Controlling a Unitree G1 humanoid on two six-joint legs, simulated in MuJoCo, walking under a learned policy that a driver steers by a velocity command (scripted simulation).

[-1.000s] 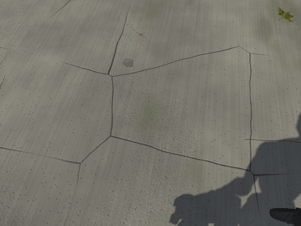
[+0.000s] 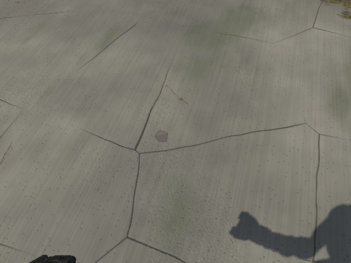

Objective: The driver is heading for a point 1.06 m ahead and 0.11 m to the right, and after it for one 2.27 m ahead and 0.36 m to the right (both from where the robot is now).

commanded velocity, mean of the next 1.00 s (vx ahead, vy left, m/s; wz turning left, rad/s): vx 0.49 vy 0.00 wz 0.00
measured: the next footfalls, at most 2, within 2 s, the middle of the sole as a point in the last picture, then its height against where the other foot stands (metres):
left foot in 0.50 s outside the picture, level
right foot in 1.02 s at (213, 207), level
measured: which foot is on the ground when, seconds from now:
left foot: up 0.00-0.48, down 0.50-1.00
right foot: down 0.00-0.52, up 0.54-1.00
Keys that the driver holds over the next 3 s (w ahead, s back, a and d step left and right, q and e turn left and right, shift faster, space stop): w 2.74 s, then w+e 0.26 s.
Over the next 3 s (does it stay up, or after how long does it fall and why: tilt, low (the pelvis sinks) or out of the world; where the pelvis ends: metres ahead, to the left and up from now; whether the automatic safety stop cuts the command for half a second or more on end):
stays up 1.63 -0.03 0.02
